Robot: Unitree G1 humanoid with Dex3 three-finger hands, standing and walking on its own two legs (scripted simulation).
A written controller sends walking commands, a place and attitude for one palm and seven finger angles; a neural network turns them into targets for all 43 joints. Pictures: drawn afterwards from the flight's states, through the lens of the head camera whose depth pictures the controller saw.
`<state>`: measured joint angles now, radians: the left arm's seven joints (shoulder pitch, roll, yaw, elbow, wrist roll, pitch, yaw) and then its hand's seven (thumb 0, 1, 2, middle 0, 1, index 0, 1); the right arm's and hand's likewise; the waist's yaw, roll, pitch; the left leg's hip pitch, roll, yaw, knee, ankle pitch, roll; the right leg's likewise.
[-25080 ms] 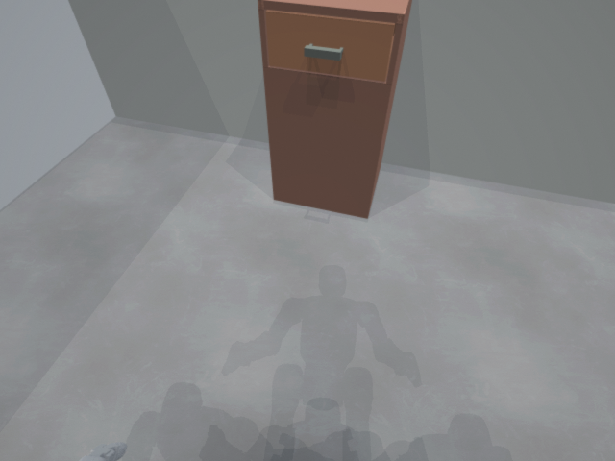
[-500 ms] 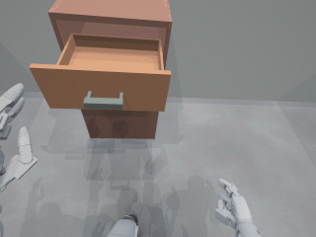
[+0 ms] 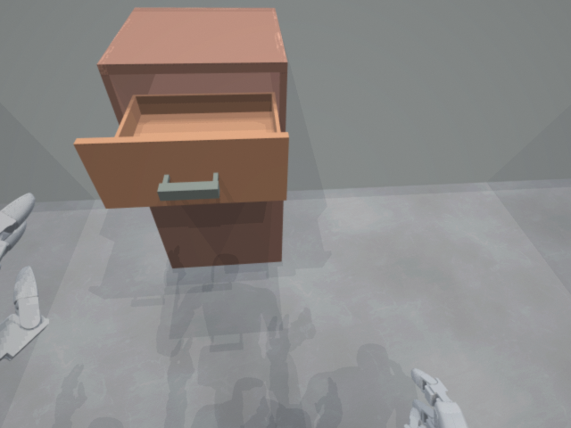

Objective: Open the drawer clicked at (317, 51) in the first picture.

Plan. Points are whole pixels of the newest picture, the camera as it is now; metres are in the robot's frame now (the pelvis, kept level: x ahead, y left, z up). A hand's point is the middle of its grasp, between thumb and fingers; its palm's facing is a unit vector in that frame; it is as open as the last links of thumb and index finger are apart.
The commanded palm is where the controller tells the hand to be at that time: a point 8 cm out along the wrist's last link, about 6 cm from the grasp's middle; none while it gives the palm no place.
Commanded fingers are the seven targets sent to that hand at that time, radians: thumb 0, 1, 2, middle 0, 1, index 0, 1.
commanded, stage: stop stepping back and stand still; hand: left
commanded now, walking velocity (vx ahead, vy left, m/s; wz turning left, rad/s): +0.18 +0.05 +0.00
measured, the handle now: (190, 184) +0.59 +0.22 -0.02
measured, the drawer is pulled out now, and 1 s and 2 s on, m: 0.29 0.29 0.29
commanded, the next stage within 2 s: let the arm hang, fingers relaxed in 1.10 s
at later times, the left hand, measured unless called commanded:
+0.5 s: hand (27, 314) +0.19 +0.26 +0.17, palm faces +0.39 -0.79 -0.48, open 7.4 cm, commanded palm +0.13 +0.29 +0.18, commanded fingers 0.00 0.90 0.90 -0.20 -0.30 -0.20 -0.30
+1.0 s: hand out of the picture +0.17 +0.29 +0.15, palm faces +0.36 -0.82 -0.44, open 7.4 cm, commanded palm +0.10 +0.33 +0.18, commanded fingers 0.00 0.90 0.90 -0.20 -0.30 -0.20 -0.30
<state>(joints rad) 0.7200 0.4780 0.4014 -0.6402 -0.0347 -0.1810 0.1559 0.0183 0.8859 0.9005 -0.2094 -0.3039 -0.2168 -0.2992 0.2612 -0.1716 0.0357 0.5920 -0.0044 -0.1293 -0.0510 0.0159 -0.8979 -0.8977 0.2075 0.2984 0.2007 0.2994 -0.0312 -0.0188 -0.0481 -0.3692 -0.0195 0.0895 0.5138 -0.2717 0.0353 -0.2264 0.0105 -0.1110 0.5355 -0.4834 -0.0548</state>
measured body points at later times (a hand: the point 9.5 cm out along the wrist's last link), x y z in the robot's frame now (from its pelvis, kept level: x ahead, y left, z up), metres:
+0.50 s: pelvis +0.00 +0.01 +0.00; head +0.02 +0.01 +0.45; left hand +0.17 +0.30 +0.19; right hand +0.17 -0.22 -0.08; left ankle +0.00 +0.15 -0.74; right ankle -0.02 -0.07 -0.74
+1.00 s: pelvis -0.02 +0.05 +0.01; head +0.01 +0.05 +0.45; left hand +0.14 +0.33 +0.17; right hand +0.16 -0.18 -0.08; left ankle +0.00 +0.16 -0.74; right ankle -0.02 -0.07 -0.74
